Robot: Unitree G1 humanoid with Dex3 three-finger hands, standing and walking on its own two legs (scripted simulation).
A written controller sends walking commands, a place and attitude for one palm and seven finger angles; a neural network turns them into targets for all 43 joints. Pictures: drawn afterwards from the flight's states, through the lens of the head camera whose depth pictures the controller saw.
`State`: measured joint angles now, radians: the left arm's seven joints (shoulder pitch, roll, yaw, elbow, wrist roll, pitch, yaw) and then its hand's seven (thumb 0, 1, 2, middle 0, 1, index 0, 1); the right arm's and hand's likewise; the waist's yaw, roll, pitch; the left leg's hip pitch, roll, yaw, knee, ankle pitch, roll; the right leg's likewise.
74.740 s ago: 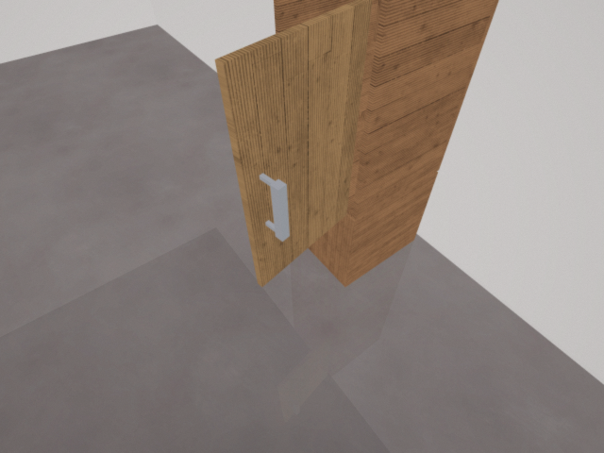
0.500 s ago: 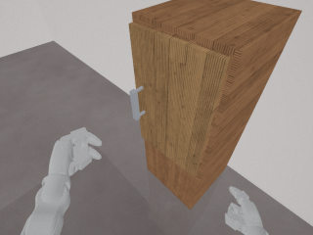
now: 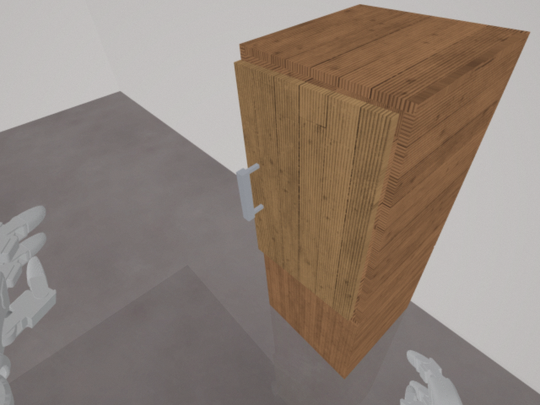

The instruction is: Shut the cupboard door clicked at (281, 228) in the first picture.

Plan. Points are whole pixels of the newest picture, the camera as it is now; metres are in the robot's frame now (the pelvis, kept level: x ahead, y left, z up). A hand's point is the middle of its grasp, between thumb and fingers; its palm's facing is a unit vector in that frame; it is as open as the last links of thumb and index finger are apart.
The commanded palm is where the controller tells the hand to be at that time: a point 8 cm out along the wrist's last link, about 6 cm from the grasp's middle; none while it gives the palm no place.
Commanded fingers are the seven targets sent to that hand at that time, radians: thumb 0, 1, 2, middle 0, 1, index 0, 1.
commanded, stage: draw the hand back to the body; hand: left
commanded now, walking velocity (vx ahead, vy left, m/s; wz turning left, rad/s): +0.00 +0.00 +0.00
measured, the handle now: (252, 192) +0.62 +0.14 -0.06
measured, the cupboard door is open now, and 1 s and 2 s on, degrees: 2 2 2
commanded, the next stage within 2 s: step back with the hand held close in 0.28 s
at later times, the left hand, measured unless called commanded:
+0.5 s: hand (68, 299) +0.18 +0.25 +0.16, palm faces +0.45 -0.78 -0.43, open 7.4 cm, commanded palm +0.13 +0.28 +0.17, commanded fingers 0.00 0.90 0.90 -0.20 -0.30 -0.20 -0.30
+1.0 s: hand (28, 326) +0.15 +0.28 +0.16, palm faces +0.39 -0.78 -0.49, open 7.4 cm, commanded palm +0.09 +0.32 +0.17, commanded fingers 0.00 0.90 0.90 -0.20 -0.30 -0.20 -0.30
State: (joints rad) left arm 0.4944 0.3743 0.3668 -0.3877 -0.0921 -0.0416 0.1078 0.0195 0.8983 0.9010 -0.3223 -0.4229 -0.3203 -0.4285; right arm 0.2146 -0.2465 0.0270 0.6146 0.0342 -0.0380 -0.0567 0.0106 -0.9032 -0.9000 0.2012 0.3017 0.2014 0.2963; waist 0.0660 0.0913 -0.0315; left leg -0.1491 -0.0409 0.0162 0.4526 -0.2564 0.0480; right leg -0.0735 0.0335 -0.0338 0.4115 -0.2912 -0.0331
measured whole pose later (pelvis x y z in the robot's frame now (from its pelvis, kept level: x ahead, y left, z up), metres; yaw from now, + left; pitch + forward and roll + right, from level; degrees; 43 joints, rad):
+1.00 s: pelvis -0.06 +0.02 -0.01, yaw -1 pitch +1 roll -2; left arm 0.56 0.43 0.41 -0.45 -0.06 -0.16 0.14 0.02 0.89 0.90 -0.22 -0.30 -0.21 -0.31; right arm 0.21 -0.25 0.00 0.55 0.03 0.03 -0.09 0.01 -0.90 -0.90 0.20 0.30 0.20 0.30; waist 0.00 0.04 -0.03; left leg -0.35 -0.03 0.04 0.53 -0.20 0.07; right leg -0.28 0.03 -0.02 0.49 -0.23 -0.01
